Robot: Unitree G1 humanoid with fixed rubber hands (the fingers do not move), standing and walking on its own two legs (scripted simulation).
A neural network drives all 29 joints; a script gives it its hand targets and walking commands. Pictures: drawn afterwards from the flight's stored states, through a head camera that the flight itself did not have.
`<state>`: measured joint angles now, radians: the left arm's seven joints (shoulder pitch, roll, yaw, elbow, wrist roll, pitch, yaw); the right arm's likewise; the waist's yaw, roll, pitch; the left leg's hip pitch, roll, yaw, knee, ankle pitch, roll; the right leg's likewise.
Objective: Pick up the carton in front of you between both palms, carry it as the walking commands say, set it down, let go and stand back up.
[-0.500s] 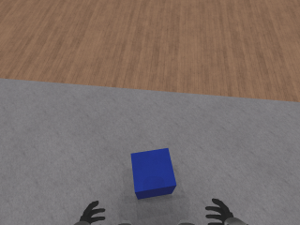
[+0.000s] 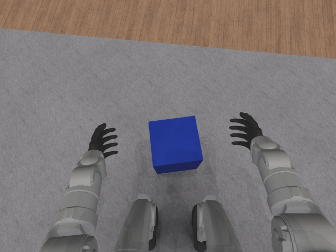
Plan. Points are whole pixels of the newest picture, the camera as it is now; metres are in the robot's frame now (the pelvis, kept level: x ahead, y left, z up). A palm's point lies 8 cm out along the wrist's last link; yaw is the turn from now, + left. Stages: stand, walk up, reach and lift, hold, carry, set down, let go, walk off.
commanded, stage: reach and lift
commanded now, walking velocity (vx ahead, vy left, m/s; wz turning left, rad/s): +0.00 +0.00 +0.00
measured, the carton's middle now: (174, 147) +0.48 +0.01 -0.54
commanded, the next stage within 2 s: none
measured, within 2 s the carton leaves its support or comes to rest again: neither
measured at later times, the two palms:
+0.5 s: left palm (110, 115) +0.47 +0.21 -0.14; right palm (238, 99) +0.53 -0.18 -0.14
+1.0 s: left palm (128, 143) +0.45 +0.20 -0.39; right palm (219, 133) +0.50 -0.18 -0.39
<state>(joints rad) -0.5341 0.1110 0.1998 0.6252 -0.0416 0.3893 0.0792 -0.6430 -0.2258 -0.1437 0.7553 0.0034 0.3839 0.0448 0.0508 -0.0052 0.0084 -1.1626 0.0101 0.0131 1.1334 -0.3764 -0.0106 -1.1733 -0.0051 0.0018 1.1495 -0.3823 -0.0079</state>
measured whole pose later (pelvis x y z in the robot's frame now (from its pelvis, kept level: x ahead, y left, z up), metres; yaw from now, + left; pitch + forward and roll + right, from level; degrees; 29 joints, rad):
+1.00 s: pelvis -0.04 +0.00 -0.24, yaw +2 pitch +44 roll +2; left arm -1.15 0.23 0.19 0.89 -0.21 0.07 0.17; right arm -1.29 -0.42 -0.05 1.04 0.19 0.08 -0.07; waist 0.06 0.01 0.12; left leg -2.21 0.00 0.01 1.94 -0.50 -0.02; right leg -2.22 -0.01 0.02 1.96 -0.51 -0.01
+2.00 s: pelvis -0.04 +0.00 -0.30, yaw +2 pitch +38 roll +2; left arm -1.44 0.21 0.19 1.20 -0.21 0.01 0.20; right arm -1.53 -0.35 0.07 1.30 0.21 0.02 -0.11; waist 0.05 0.03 0.31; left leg -2.29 -0.01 0.01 2.15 -0.51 -0.02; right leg -2.31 0.00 0.02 2.17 -0.52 -0.01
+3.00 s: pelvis -0.01 +0.01 -0.11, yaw -2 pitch +37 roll +1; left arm -0.75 -0.08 0.42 0.58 0.14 0.36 0.08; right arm -0.78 0.02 -0.34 0.64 -0.16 0.37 -0.05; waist 0.03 0.01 -0.23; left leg -1.69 -0.05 -0.05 1.57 -0.52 -0.03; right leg -1.71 0.05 0.05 1.57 -0.49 0.02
